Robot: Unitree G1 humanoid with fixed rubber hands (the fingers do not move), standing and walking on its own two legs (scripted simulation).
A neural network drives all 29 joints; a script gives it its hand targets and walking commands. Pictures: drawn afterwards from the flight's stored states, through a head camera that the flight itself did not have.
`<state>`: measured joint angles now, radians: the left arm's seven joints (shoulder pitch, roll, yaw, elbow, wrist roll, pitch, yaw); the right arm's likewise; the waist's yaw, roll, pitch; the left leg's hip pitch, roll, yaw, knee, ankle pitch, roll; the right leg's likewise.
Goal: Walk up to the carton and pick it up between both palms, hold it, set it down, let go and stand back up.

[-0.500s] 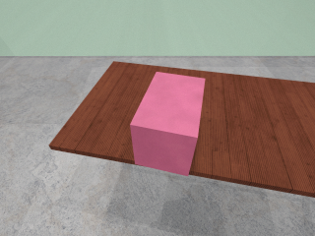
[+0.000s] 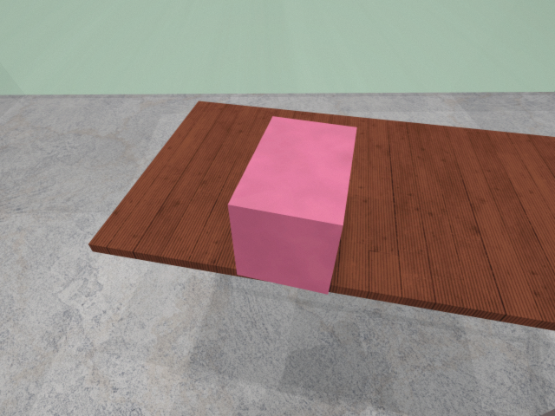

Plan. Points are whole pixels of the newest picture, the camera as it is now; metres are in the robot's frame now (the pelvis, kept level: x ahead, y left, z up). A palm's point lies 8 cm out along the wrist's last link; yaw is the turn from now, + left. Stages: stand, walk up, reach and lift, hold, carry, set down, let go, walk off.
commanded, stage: stand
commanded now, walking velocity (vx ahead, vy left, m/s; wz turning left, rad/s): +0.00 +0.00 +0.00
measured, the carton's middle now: (298, 199) +0.54 -0.03 +0.00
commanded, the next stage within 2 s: none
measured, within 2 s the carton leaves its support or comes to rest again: neither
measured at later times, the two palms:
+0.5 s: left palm out of the picture +0.00 +0.26 -0.14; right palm out of the picture -0.04 -0.25 -0.14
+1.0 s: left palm out of the picture +0.07 +0.24 -0.12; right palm out of the picture -0.12 -0.22 -0.13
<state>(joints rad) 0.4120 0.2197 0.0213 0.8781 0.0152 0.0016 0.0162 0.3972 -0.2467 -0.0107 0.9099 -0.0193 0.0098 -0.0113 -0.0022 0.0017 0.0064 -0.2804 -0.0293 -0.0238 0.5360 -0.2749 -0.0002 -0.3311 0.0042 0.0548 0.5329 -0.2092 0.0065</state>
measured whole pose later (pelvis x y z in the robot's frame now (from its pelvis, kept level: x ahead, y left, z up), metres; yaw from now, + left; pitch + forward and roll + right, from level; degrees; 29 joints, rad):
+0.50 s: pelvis -0.02 +0.01 -0.01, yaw -1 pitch -4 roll -1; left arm 0.35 0.21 0.07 0.91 0.03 0.04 0.03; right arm 0.43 -0.24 -0.05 0.90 -0.04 0.02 -0.01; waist -0.01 0.02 0.03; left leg -0.35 -0.02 -0.02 0.73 -0.39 0.01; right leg -0.38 0.02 0.04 0.57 -0.18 0.01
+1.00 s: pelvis +0.00 -0.01 +0.00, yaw -7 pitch +1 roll -1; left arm 0.35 0.18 0.08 0.85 0.03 -0.01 0.03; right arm 0.50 -0.19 -0.04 0.97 -0.03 0.01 -0.03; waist -0.04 0.05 0.07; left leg -0.28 0.00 0.01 0.61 -0.36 0.02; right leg -0.22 0.03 -0.01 0.50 -0.27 -0.01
